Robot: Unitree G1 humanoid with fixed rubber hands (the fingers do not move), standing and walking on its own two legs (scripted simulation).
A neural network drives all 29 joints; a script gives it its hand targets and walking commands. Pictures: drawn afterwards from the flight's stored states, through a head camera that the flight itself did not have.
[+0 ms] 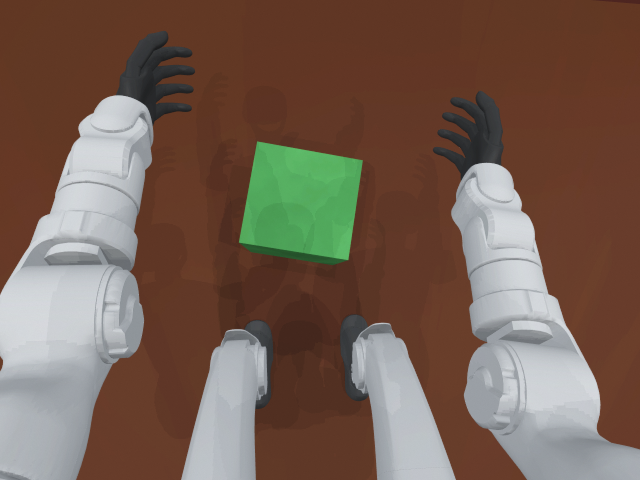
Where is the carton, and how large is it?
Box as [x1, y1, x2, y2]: [239, 141, 362, 264]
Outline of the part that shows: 257,141 239,242 253,252 329,264 334,264 346,260 348,258 362,160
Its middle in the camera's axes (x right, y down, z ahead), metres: -0.04 -0.06 +0.86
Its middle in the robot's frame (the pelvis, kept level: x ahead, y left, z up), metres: +0.49 -0.01 -0.51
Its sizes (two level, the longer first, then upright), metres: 0.210 0.200 0.250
